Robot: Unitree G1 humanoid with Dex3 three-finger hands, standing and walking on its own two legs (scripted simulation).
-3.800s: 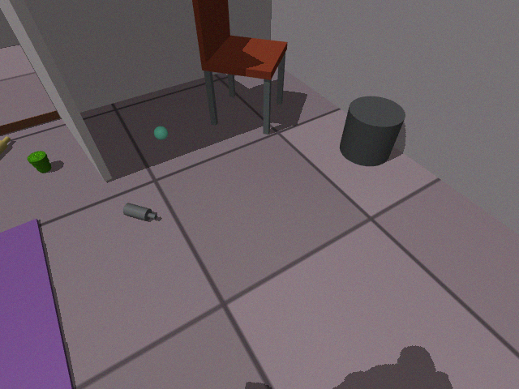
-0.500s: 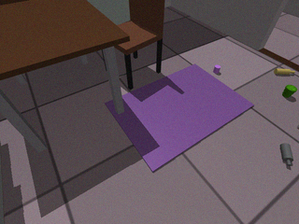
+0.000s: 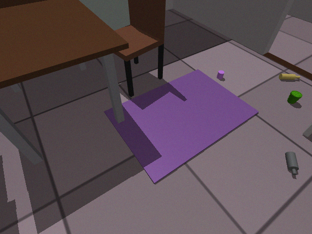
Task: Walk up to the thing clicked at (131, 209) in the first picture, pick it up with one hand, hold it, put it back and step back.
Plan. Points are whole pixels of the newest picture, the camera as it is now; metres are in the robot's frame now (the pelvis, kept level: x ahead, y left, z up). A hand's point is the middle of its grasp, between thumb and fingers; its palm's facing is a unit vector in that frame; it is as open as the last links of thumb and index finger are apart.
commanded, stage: stand
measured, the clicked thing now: (292, 163) +0.70 -0.95 -0.75
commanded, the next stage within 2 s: none
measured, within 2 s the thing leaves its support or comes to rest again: neither
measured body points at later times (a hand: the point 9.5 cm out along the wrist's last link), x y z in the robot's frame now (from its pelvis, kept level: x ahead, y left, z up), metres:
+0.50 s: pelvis +0.02 -0.01 +0.00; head +0.03 -0.02 +0.45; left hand +0.11 +0.29 -0.12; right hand +0.09 -0.32 -0.13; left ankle +0.02 +0.14 -0.74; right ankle -0.01 -0.13 -0.74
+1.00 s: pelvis +0.02 -0.01 +0.00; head +0.03 -0.02 +0.45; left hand +0.10 +0.29 -0.13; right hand +0.09 -0.31 -0.13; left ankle +0.02 +0.14 -0.74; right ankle -0.01 -0.13 -0.74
